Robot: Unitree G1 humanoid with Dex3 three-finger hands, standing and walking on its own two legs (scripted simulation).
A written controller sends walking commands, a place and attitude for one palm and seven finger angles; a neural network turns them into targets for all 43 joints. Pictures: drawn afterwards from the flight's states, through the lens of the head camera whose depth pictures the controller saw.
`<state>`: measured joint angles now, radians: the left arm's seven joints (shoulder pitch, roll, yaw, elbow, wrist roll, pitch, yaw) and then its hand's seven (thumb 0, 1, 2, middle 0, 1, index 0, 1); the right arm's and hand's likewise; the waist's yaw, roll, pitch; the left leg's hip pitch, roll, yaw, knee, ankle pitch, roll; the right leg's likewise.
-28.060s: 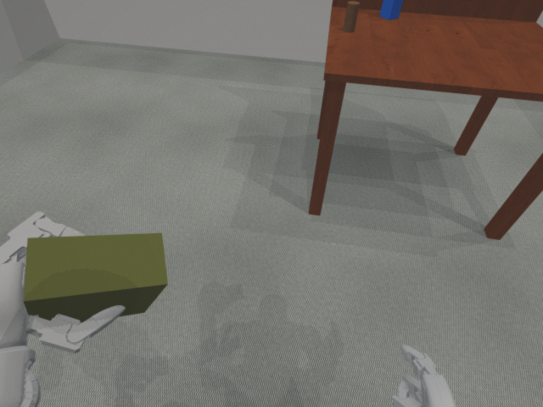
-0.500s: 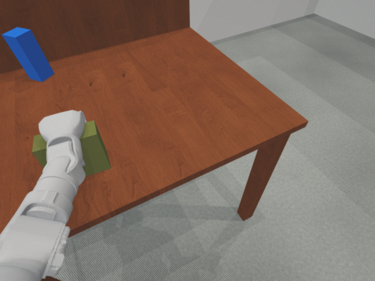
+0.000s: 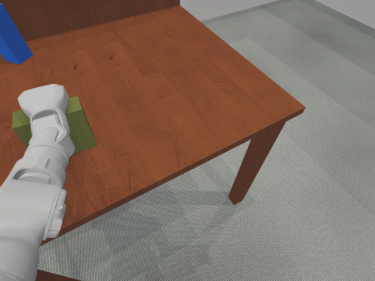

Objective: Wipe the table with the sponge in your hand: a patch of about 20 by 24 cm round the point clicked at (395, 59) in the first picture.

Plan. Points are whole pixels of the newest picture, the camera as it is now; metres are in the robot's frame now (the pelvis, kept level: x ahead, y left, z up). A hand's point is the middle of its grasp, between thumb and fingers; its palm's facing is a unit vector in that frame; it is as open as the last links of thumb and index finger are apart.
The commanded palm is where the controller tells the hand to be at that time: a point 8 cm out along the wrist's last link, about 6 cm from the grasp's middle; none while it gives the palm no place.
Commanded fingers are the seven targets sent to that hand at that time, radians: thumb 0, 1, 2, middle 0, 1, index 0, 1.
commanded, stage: wipe forward along the third lane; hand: left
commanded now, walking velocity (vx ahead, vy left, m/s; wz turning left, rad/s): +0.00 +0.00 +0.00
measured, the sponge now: (61, 136) +0.45 +0.30 +0.03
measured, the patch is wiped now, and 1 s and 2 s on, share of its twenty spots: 0.90 1.00 1.00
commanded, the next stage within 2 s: wipe back along the third lane in 0.38 s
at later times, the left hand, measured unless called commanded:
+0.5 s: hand (48, 104) +0.50 +0.33 +0.08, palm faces -0.13 +0.00 -0.99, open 10.0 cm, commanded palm +0.49 +0.31 +0.12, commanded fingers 0.00 0.10 1.30 -1.20 -1.60 -1.20 -1.60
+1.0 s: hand (51, 115) +0.47 +0.31 +0.08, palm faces -0.06 -0.01 -1.00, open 10.1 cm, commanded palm +0.44 +0.28 +0.11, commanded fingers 0.00 0.10 1.30 -1.20 -1.60 -1.20 -1.60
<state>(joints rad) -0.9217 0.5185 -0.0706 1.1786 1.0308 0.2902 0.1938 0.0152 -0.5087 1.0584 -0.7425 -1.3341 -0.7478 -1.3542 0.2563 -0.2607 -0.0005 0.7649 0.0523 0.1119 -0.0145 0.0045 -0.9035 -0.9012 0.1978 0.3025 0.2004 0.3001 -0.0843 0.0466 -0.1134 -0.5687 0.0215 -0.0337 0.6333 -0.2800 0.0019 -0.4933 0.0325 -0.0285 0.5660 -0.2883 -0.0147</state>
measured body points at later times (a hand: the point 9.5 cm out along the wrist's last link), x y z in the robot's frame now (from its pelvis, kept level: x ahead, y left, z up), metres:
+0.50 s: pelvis +0.01 +0.01 -0.01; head +0.10 +0.02 +0.44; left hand +0.51 +0.32 +0.13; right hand +0.00 -0.26 -0.13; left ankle +0.01 +0.12 -0.73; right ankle -0.01 -0.12 -0.73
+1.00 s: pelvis +0.03 +0.02 +0.00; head +0.08 +0.02 +0.45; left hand +0.47 +0.30 +0.13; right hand +0.12 -0.24 -0.13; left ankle +0.01 +0.12 -0.73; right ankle -0.01 -0.12 -0.73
